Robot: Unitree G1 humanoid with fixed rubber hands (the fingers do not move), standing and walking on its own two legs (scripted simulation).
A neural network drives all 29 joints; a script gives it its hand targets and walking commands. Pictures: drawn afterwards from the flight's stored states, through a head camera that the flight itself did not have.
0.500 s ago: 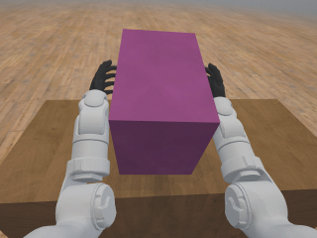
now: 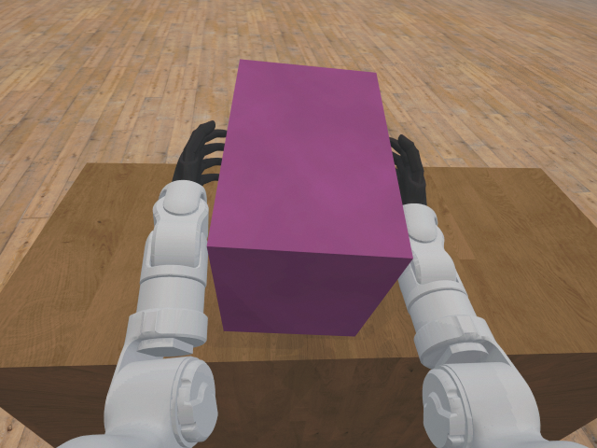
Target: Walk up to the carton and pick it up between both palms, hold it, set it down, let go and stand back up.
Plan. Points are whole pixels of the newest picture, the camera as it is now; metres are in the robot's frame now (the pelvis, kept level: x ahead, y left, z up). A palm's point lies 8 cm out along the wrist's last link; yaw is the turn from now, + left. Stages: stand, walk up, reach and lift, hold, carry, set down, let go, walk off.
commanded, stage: set down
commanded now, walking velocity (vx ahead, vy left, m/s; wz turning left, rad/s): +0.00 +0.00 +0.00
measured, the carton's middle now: (299, 202) +0.40 +0.00 +0.14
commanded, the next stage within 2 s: none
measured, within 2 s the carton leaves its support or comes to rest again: neither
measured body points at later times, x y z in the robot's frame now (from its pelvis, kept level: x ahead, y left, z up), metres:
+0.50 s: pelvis +0.01 +0.00 +0.00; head +0.01 +0.02 +0.45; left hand +0.43 +0.14 +0.13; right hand +0.41 -0.14 +0.13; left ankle -0.01 +0.08 -0.74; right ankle +0.06 -0.15 -0.74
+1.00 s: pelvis +0.02 +0.00 +0.00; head +0.04 +0.02 +0.45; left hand +0.44 +0.14 +0.09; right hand +0.42 -0.15 +0.10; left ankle -0.01 +0.08 -0.74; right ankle +0.06 -0.15 -0.74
